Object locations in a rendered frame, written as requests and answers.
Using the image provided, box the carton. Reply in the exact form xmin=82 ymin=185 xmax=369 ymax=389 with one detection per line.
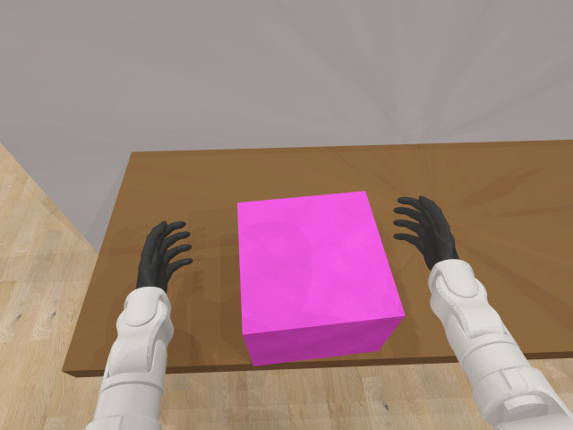
xmin=237 ymin=191 xmax=405 ymax=366

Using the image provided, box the robot left forearm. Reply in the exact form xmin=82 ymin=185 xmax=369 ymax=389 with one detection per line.
xmin=85 ymin=287 xmax=174 ymax=430

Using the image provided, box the right robot hand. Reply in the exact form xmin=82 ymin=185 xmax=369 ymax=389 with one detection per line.
xmin=393 ymin=195 xmax=459 ymax=271

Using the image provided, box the left robot hand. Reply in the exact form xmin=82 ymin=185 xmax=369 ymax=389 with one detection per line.
xmin=136 ymin=221 xmax=192 ymax=293

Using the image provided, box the table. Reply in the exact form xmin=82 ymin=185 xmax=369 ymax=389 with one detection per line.
xmin=62 ymin=140 xmax=573 ymax=377

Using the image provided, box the robot right forearm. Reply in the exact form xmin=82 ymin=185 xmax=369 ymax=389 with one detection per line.
xmin=428 ymin=259 xmax=573 ymax=426

